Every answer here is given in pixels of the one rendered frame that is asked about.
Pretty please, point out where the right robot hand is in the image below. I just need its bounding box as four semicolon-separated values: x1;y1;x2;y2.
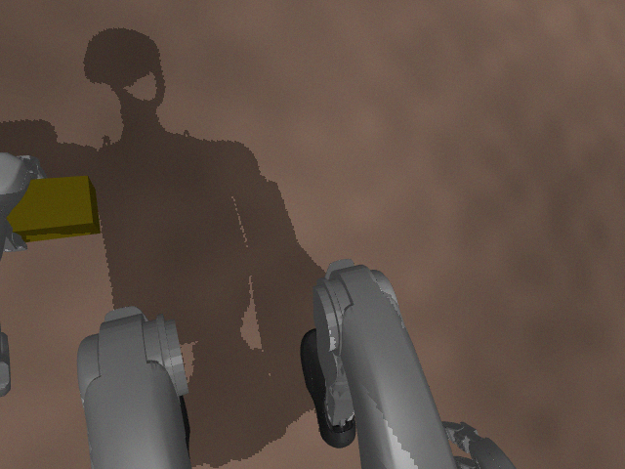
441;421;517;469

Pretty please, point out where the left robot hand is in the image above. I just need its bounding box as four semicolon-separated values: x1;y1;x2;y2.
0;152;48;252

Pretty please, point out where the right robot foot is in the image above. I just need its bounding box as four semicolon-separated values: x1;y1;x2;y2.
300;328;356;448

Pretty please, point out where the carton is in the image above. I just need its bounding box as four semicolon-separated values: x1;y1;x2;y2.
6;176;101;242

